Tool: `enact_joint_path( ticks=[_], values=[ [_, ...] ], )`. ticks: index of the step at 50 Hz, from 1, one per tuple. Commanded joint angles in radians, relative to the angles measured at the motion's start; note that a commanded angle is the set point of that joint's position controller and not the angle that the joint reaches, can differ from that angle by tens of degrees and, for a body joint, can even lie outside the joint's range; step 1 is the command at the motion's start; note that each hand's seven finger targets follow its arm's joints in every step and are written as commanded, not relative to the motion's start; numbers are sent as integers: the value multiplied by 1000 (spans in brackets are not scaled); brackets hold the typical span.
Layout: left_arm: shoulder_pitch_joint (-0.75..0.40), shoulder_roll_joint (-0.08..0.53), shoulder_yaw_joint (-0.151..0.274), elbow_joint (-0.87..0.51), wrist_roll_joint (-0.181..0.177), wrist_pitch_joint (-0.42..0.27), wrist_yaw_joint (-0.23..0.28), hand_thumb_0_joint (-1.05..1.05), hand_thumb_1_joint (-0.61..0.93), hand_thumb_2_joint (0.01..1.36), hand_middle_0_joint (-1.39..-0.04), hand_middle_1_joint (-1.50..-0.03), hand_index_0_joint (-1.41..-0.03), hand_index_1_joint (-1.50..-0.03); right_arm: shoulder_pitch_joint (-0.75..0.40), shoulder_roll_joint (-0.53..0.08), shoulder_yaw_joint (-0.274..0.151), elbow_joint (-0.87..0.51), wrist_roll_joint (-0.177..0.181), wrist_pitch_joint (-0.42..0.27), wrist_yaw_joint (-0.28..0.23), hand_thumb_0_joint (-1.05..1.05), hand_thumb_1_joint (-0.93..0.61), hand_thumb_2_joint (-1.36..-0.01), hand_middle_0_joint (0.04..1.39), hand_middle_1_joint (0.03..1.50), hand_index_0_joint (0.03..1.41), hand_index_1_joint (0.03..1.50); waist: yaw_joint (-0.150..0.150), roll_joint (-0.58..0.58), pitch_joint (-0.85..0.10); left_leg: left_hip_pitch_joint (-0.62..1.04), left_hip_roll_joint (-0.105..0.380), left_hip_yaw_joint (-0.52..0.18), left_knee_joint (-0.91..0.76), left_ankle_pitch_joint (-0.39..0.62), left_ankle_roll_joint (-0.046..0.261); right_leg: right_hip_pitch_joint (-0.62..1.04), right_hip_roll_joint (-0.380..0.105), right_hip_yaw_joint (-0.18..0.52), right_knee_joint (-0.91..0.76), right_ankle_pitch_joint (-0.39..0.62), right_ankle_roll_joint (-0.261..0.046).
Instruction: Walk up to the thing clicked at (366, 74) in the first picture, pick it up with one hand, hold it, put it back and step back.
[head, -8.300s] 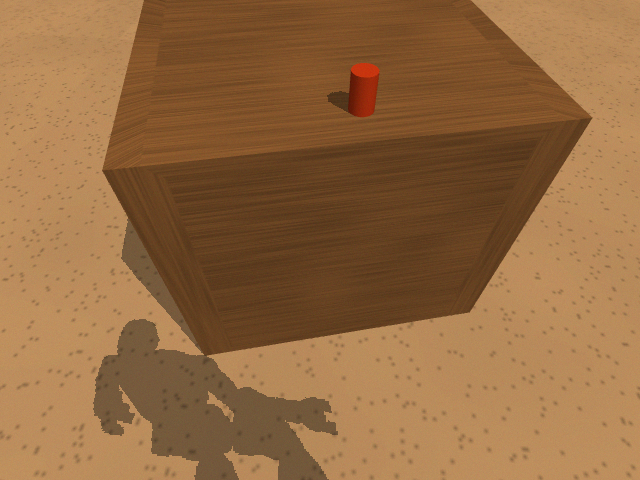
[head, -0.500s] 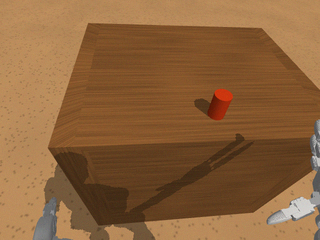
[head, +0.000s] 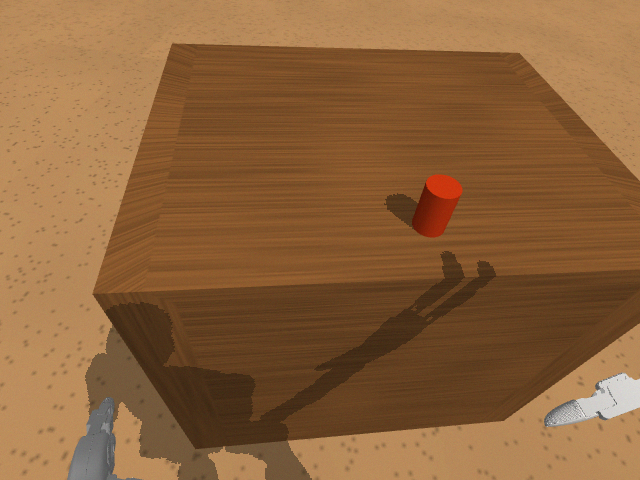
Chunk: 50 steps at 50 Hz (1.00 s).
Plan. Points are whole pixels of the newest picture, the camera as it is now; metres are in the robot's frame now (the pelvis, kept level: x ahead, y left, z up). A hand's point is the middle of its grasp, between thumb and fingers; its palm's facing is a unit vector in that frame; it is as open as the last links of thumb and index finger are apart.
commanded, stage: rise first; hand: right
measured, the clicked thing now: (435, 206) +0.46 -0.20 +0.06
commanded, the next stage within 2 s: go down in 0.10 s
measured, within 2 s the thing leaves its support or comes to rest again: neither
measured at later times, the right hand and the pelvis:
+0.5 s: hand (613, 310) +0.21 -0.27 +0.17, palm faces +0.40 +0.83 -0.39, open 17.3 cm; pelvis +0.01 +0.00 +0.00, yaw +0 degrees
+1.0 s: hand (634, 231) +0.29 -0.33 +0.19, palm faces +0.24 +0.95 -0.20, open 17.3 cm; pelvis +0.01 +0.00 +0.00, yaw +0 degrees
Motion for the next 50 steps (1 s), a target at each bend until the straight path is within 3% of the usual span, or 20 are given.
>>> enact_joint_path(
  ticks=[1, 3, 7, 10, 11, 12, 13, 15, 21, 23, 24, 28, 29, 32, 36, 38, 39, 42, 47, 50],
  values=[
    [-79, 145, 53, -172, 0, -59, 7, 0, -564, 71, -57, -55, -50, -62, -80, -204, -126, -214, 19, -70, -22, 0, 543, -51, 46, 58, 50, 58, 3, 18, -50, 29, -19, 28, -76, 69, 8, -56, 29, -44, -72, 122, -35],
    [-51, 95, 14, -140, -1, -56, 0, 0, -563, 73, -56, -55, -50, -62, -64, -188, -116, -217, 18, -73, -17, 0, 554, -51, 46, 58, 50, 58, -6, 9, -64, 38, -17, 27, -70, 94, 9, -52, 29, -44, -66, 150, -33],
    [-53, 121, 45, -114, 3, -50, 3, 0, -563, 78, -56, -59, -50, -64, -74, -197, -125, -237, 17, -75, -16, 0, 551, -53, 47, 58, 50, 58, 2, 9, -109, 55, -18, 28, -52, 172, 8, -31, 25, -41, -54, 228, -29],
    [-93, 152, 74, -104, 4, -49, 6, 0, -489, 3, -56, -58, -71, -40, -95, -217, -146, -242, 20, -77, -20, 0, 454, -56, 47, 51, 51, 51, -2, -2, -73, 41, -12, 22, -64, 131, 5, -49, 33, -44, -58, 177, -33],
    [-156, 120, 47, -165, 33, -57, 2, 0, -569, 82, -63, -59, -53, -68, -129, -137, -132, -288, 7, -121, -10, 0, 464, -70, 49, 58, 53, 58, 20, 83, -173, 45, -27, 17, -42, 166, -12, -7, 28, -25, -30, 197, -33],
    [-80, 195, 115, -103, 5, -48, 16, 0, -498, 10, -55, -54, -67, -40, -55, -237, -168, -184, 17, -85, -22, 0, 422, -58, 48, 50, 51, 51, -7, -1, -85, 46, -10, 23, -56, 158, 5, -34, 32, -44, -56, 207, -31],
    [-146, 131, 54, -169, 32, -53, 6, 0, -537, 44, -50, -51, -50, -51, -118, -145, -137, -265, 6, -127, -12, 0, 475, -37, 51, 45, 55, 45, 21, 86, -164, 42, -26, 14, -43, 176, -12, -1, 30, -27, -30, 205, -32],
    [-130, 166, 88, -178, 28, -47, 18, 0, -540, 46, -50, -48, -48, -49, -99, -193, -194, -180, 10, -134, -9, 0, 471, -40, 51, 45, 56, 45, 6, 100, -163, 54, -20, 12, -40, 206, -15, -6, 34, -29, -23, 234, -33],
    [-129, 112, 53, -47, 19, -11, 19, 0, -536, 38, -49, -44, -48, -45, -156, -195, -175, -136, 46, -90, 49, 0, 513, -45, 42, 50, 51, 50, 12, -27, -29, -9, -25, 14, -50, 119, -3, -77, 30, -31, -58, 142, -25],
    [-162, 139, 68, -94, 20, -22, 21, 0, -534, 38, -51, -45, -51, -44, -198, -211, -177, -158, 42, -85, 66, 0, 509, -53, 39, 52, 49, 52, 24, -43, -73, 1, -25, 11, -42, 142, -2, -64, 29, -29, -53, 161, -22],
    [-146, 110, 36, -85, 20, -24, 20, 0, -538, 40, -52, -45, -50, -46, -222, -209, -173, -162, 45, -84, 77, 0, 496, -50, 42, 50, 51, 50, 31, -35, -73, 0, -28, 16, -43, 137, -3, -63, 27, -28, -53, 157, -23],
    [-166, 144, 51, -111, 23, -31, 42, 0, -542, 45, -54, -48, -53, -49, -323, -284, -231, -125, 61, -80, 96, 0, 485, -56, 41, 49, 50, 49, 34, -25, -132, 24, -25, 11, -38, 173, -5, -35, 30, -23, -40, 186, -22],
    [-166, 125, 31, -100, 23, -29, 48, 0, -539, 41, -53, -47, -53, -46, -368, -307, -255, -108, 74, -74, 104, 0, 509, -55, 37, 51, 48, 51, 28, -17, -132, 23, -23, 9, -45, 164, -8, -34, 33, -22, -34, 175, -25],
    [-156, 185, 71, -60, 16, -33, 76, 0, -538, 41, -51, -48, -54, -45, -424, -343, -285, 50, 131, -15, 143, 0, 509, -58, 35, 50, 46, 51, 42, -11, -132, 12, -22, 13, -52, 162, -10, -45, 32, -18, -38, 158, -26],
    [-187, 163, 18, -71, 4, -39, 104, 0, -540, 38, -48, -43, -49, -41, -541, -386, -281, 175, 180, 79, 234, 0, 493, -40, 46, 44, 52, 44, 42, 3, -191, 15, -16, 16, -44, 210, -10, -31, 32, -16, -26, 209, -29],
    [-201, 131, -40, -82, -2, -51, 111, 0, -537, 37, -48, -44, -51, -41, -586, -417, -283, 212, 199, 110, 283, 0, 480, -39, 49, 42, 53, 42, 26, 8, -199, 26, -13, 16, -46, 209, -9, -43, 33, -12, -23, 209, -32],
    [-200, 74, -104, -64, -2, -57, 110, 0, -541, 41, -47, -44, -48, -42, -628, -421, -267, 225, 199, 121, 305, 0, 485, -37, 49, 42, 53, 42, 21, -4, -208, 29, -11, 14, -48, 203, -8, -44, 33, -12, -25, 205, -34],
    [-189, 170, -51, -87, 1, -73, 137, 0, -542, 42, -49, -49, -50, -47, -708, -498, -287, 291, 207, 159, 354, 0, 471, -38, 51, 41, 52, 41, 38, 6, -258, 24, -13, 10, -38, 254, -7, -7, 31, -9, -22, 249, -36],
    [-129, 220, -29, -49, 6, -89, 151, 0, -553, 50, -51, -50, -49, -52, -844, -590, -338, 369, 233, 211, 403, 0, 517, -51, 37, 48, 43, 48, 38, -36, -222, -16, -21, 19, -33, 208, 3, -38, 24, -5, -25, 218, -30],
    [-104, 180, -69, -38, 6, -96, 147, 0, -559, 55, -51, -51, -48, -54, -845, -595, -332, 471, 232, 241, 423, 0, 528, -55, 34, 49, 42, 49, 35, -25, -203, -22, -22, 18, -31, 206, 7, -59, 24, -8, -16, 217, -33]
  ],
)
